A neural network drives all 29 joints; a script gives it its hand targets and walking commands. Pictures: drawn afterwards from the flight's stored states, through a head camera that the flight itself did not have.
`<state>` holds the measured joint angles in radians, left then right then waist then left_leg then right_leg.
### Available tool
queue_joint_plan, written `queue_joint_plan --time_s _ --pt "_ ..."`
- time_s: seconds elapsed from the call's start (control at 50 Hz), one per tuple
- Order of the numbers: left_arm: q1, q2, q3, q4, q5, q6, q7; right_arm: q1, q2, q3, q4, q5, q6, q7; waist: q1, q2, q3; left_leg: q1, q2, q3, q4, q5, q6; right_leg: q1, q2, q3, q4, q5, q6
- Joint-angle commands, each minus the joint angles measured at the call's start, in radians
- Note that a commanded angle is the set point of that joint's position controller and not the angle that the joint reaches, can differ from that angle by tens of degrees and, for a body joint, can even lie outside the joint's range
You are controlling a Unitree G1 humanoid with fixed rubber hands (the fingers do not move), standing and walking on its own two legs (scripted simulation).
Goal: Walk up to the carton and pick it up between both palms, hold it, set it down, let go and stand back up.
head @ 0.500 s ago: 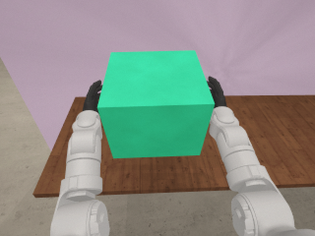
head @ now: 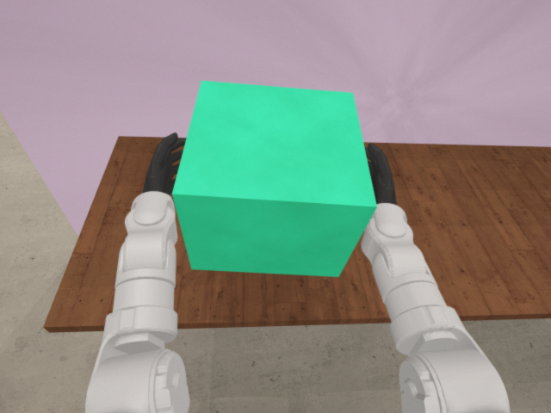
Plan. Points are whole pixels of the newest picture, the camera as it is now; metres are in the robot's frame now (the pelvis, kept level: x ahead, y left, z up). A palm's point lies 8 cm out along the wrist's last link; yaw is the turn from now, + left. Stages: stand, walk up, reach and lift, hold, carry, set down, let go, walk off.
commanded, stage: set down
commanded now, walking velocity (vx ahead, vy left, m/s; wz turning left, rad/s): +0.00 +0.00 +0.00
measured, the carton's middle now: (271, 181) +0.41 +0.00 +0.11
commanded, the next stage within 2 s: none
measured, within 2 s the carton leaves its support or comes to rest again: neither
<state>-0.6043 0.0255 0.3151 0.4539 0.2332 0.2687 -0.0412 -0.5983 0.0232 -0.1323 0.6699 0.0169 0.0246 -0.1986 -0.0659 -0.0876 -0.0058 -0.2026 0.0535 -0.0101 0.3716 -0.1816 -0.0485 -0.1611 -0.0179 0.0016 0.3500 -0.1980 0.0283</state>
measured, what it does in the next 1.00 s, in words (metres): stands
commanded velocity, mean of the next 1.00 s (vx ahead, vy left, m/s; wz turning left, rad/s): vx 0.00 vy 0.00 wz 0.00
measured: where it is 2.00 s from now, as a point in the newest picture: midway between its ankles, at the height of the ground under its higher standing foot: outside the picture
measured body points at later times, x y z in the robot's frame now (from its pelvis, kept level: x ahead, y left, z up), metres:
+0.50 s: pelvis +0.00 +0.00 +0.00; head +0.01 +0.04 +0.45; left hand +0.41 +0.17 +0.07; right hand +0.38 -0.15 +0.09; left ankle +0.01 +0.15 -0.75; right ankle -0.01 -0.14 -0.75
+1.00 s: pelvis +0.02 +0.01 +0.00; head +0.05 +0.05 +0.45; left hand +0.43 +0.18 +0.03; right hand +0.39 -0.14 +0.05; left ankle +0.01 +0.15 -0.75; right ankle -0.01 -0.14 -0.75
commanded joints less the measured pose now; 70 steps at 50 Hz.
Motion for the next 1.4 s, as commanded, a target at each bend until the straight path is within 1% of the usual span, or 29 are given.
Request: queue_joint_plan --time_s 0.0,0.1,0.16,0.24,0.32,0.38,0.42,0.56,0.58,0.6,0.62,0.64,0.66,0.68,0.72,0.76,0.78,0.8,0.84,0.86,0.92,0.96,1.02,1.06,1.14,1.28,1.32,1.36,1.38 --pt "-0.578 -0.593 -0.481 -0.022 -0.080 -0.100 -0.164 -0.599 0.592 0.388 -0.327 0.004 -0.119 0.079 -0.052 0.151 -0.565 0.248 -0.125 0.068 -0.013 0.377 -0.005 0.373 0.034 -0.038 -0.019 0.707 0.039" --pt "-0.636 -0.573 -0.450 0.066 -0.067 -0.130 -0.175 -0.626 0.601 0.323 -0.267 -0.037 -0.128 0.086 -0.054 0.143 -0.524 0.232 -0.117 0.082 -0.041 0.275 0.007 0.298 0.034 -0.047 -0.045 0.555 0.036" --pt "-0.694 -0.556 -0.425 0.132 -0.055 -0.150 -0.184 -0.621 0.608 0.255 -0.183 -0.080 -0.124 0.092 -0.061 0.147 -0.468 0.211 -0.109 0.086 -0.064 0.192 0.017 0.242 0.033 -0.056 -0.063 0.434 0.035" --pt "-0.768 -0.555 -0.411 0.184 -0.057 -0.191 -0.189 -0.658 0.643 0.216 -0.156 -0.118 -0.142 0.099 -0.061 0.149 -0.485 0.170 -0.108 0.099 -0.079 0.129 0.022 0.239 0.025 -0.050 -0.061 0.377 0.040" --pt "-0.841 -0.593 -0.446 0.193 -0.090 -0.252 -0.178 -0.714 0.687 0.211 -0.165 -0.149 -0.184 0.104 -0.068 0.153 -0.560 0.142 -0.102 0.099 -0.068 0.150 0.013 0.251 0.025 -0.048 -0.050 0.403 0.036" --pt "-0.853 -0.584 -0.426 0.245 -0.087 -0.285 -0.174 -0.697 0.709 0.207 -0.112 -0.169 -0.198 0.105 -0.064 0.150 -0.551 0.112 -0.103 0.104 -0.064 0.150 0.012 0.265 0.019 -0.041 -0.042 0.441 0.037" --pt "-0.868 -0.572 -0.410 0.277 -0.077 -0.303 -0.182 -0.674 0.726 0.184 -0.070 -0.197 -0.203 0.103 -0.073 0.141 -0.538 0.086 -0.101 0.106 -0.077 0.112 0.019 0.274 0.012 -0.040 -0.040 0.436 0.043" --pt "-0.850 -0.548 -0.376 0.351 -0.061 -0.348 -0.191 -0.638 0.759 0.161 0.018 -0.225 -0.250 0.088 -0.065 0.145 -0.534 0.057 -0.098 0.118 -0.058 0.180 0.005 0.319 0.006 -0.028 -0.017 0.565 0.043" --pt "-0.852 -0.552 -0.378 0.350 -0.064 -0.355 -0.192 -0.639 0.763 0.161 0.019 -0.223 -0.256 0.086 -0.071 0.140 -0.540 0.061 -0.097 0.112 -0.058 0.195 0.005 0.324 0.009 -0.033 -0.018 0.579 0.046" --pt "-0.856 -0.540 -0.374 0.361 -0.065 -0.361 -0.192 -0.632 0.764 0.155 0.033 -0.230 -0.260 0.084 -0.064 0.148 -0.544 0.061 -0.098 0.117 -0.054 0.192 0.002 0.318 0.008 -0.030 -0.018 0.572 0.044" --pt "-0.863 -0.538 -0.379 0.363 -0.069 -0.371 -0.192 -0.630 0.765 0.160 0.029 -0.233 -0.268 0.079 -0.072 0.139 -0.552 0.051 -0.096 0.113 -0.050 0.194 0.004 0.311 0.008 -0.030 -0.014 0.588 0.048" --pt "-0.852 -0.540 -0.371 0.388 -0.065 -0.376 -0.193 -0.642 0.771 0.159 0.027 -0.238 -0.278 0.077 -0.066 0.142 -0.548 0.045 -0.098 0.116 -0.048 0.193 0.003 0.315 0.006 -0.026 -0.012 0.602 0.051" --pt "-0.849 -0.544 -0.376 0.388 -0.067 -0.384 -0.193 -0.637 0.777 0.157 0.036 -0.238 -0.284 0.074 -0.076 0.139 -0.543 0.043 -0.096 0.110 -0.043 0.206 0.002 0.315 0.007 -0.031 -0.010 0.611 0.048" --pt "-0.844 -0.539 -0.369 0.394 -0.059 -0.388 -0.194 -0.640 0.782 0.159 0.045 -0.241 -0.294 0.071 -0.065 0.143 -0.551 0.044 -0.095 0.115 -0.038 0.223 -0.002 0.317 0.007 -0.028 -0.007 0.635 0.047" --pt "-0.865 -0.542 -0.383 0.378 -0.063 -0.406 -0.190 -0.620 0.793 0.149 0.070 -0.245 -0.312 0.066 -0.075 0.166 -0.563 0.047 -0.092 0.115 -0.028 0.269 -0.015 0.307 0.013 -0.035 -0.008 0.640 0.043" --pt "-0.861 -0.536 -0.380 0.396 -0.061 -0.420 -0.189 -0.613 0.797 0.146 0.091 -0.247 -0.330 0.059 -0.076 0.169 -0.562 0.045 -0.089 0.111 -0.019 0.284 -0.017 0.296 0.014 -0.035 -0.008 0.664 0.040" --pt "-0.861 -0.534 -0.377 0.404 -0.060 -0.427 -0.190 -0.611 0.796 0.129 0.102 -0.260 -0.340 0.055 -0.085 0.174 -0.570 0.048 -0.088 0.115 -0.013 0.300 -0.023 0.294 0.016 -0.038 -0.008 0.664 0.038" --pt "-0.865 -0.523 -0.370 0.419 -0.056 -0.432 -0.189 -0.615 0.793 0.126 0.113 -0.260 -0.346 0.053 -0.077 0.177 -0.576 0.043 -0.088 0.114 -0.008 0.297 -0.021 0.287 0.018 -0.038 -0.008 0.651 0.038" --pt "-0.850 -0.529 -0.379 0.428 -0.057 -0.446 -0.186 -0.611 0.790 0.123 0.122 -0.261 -0.369 0.049 -0.080 0.181 -0.583 0.046 -0.085 0.113 0.002 0.330 -0.027 0.267 0.022 -0.046 -0.008 0.670 0.033" --pt "-0.829 -0.516 -0.354 0.463 -0.044 -0.448 -0.191 -0.600 0.786 0.121 0.139 -0.266 -0.372 0.044 -0.077 0.168 -0.547 0.040 -0.083 0.112 0.003 0.324 -0.024 0.265 0.018 -0.045 -0.013 0.670 0.035" --pt "-0.852 -0.502 -0.354 0.476 -0.040 -0.461 -0.193 -0.597 0.777 0.087 0.179 -0.277 -0.394 0.036 -0.086 0.189 -0.535 0.035 -0.081 0.113 0.004 0.328 -0.030 0.237 0.025 -0.054 -0.017 0.646 0.029" --pt "-0.825 -0.502 -0.341 0.511 -0.036 -0.469 -0.193 -0.619 0.777 0.084 0.173 -0.286 -0.415 0.029 -0.078 0.179 -0.539 0.019 -0.080 0.118 0.015 0.332 -0.030 0.225 0.025 -0.051 -0.017 0.654 0.026" --pt "-0.852 -0.491 -0.340 0.514 -0.038 -0.498 -0.189 -0.619 0.781 0.075 0.202 -0.289 -0.441 0.029 -0.075 0.199 -0.569 0.006 -0.079 0.115 0.029 0.367 -0.037 0.223 0.025 -0.052 -0.010 0.674 0.021" --pt "-0.843 -0.471 -0.327 0.538 -0.031 -0.514 -0.188 -0.621 0.779 0.079 0.215 -0.292 -0.459 0.025 -0.066 0.193 -0.580 -0.009 -0.077 0.115 0.034 0.364 -0.034 0.219 0.021 -0.050 -0.002 0.694 0.023" --pt "-0.848 -0.455 -0.304 0.600 -0.024 -0.540 -0.191 -0.620 0.778 0.049 0.249 -0.317 -0.478 0.017 -0.072 0.178 -0.569 -0.046 -0.077 0.114 0.035 0.329 -0.025 0.191 0.021 -0.051 -0.004 0.660 0.023" --pt "-0.878 -0.449 -0.286 0.665 -0.019 -0.604 -0.180 -0.647 0.779 0.016 0.289 -0.360 -0.535 0.018 -0.070 0.188 -0.687 -0.064 -0.071 0.107 0.078 0.401 -0.034 0.147 0.028 -0.056 0.014 0.688 0.013" --pt "-0.885 -0.448 -0.286 0.681 -0.016 -0.620 -0.174 -0.651 0.773 0.010 0.312 -0.364 -0.549 0.022 -0.060 0.212 -0.711 -0.053 -0.068 0.104 0.097 0.449 -0.044 0.111 0.034 -0.063 0.012 0.688 0.006" --pt "-0.885 -0.447 -0.280 0.709 -0.007 -0.627 -0.175 -0.640 0.771 -0.009 0.347 -0.378 -0.557 0.022 -0.073 0.209 -0.708 -0.034 -0.061 0.098 0.108 0.466 -0.045 0.081 0.040 -0.068 0.008 0.677 0.004" --pt "-0.888 -0.443 -0.283 0.719 -0.007 -0.631 -0.176 -0.637 0.769 -0.014 0.352 -0.385 -0.559 0.022 -0.071 0.212 -0.716 -0.035 -0.062 0.099 0.111 0.468 -0.047 0.071 0.039 -0.073 0.008 0.670 0.001"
